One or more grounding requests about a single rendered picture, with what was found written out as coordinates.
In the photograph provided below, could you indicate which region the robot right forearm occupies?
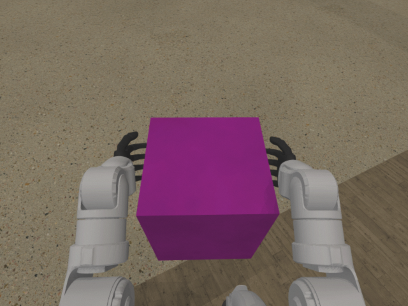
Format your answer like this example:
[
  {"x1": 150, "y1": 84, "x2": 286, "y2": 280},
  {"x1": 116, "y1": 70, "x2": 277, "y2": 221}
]
[{"x1": 278, "y1": 160, "x2": 366, "y2": 306}]

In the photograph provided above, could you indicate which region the left robot hand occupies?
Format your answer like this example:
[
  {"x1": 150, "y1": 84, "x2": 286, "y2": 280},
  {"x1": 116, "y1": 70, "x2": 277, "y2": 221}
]
[{"x1": 114, "y1": 131, "x2": 147, "y2": 181}]

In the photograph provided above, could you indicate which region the right robot thigh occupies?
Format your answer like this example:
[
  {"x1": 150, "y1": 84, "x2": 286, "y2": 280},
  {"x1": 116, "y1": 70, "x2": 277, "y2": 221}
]
[{"x1": 226, "y1": 290, "x2": 266, "y2": 306}]

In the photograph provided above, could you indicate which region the carton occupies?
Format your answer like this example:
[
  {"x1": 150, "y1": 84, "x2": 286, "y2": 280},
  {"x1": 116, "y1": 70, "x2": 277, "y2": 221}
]
[{"x1": 136, "y1": 117, "x2": 280, "y2": 261}]

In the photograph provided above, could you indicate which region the robot right shin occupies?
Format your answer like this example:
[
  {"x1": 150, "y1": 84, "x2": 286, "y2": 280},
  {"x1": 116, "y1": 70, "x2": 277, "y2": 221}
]
[{"x1": 232, "y1": 285, "x2": 248, "y2": 294}]

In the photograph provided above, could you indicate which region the robot left upper arm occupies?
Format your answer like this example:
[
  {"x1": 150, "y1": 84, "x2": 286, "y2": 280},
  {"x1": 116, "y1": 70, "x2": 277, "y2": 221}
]
[{"x1": 61, "y1": 276, "x2": 135, "y2": 306}]

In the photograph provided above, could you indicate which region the robot left forearm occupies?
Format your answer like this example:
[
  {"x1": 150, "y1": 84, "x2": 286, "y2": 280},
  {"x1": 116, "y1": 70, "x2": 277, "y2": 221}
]
[{"x1": 59, "y1": 156, "x2": 136, "y2": 306}]

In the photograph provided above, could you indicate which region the robot right upper arm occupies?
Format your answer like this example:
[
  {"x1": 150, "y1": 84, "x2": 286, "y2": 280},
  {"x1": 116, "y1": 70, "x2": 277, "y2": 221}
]
[{"x1": 288, "y1": 277, "x2": 365, "y2": 306}]

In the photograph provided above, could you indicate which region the right robot hand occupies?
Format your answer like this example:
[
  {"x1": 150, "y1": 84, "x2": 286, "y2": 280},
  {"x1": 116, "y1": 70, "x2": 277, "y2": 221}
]
[{"x1": 266, "y1": 136, "x2": 296, "y2": 187}]

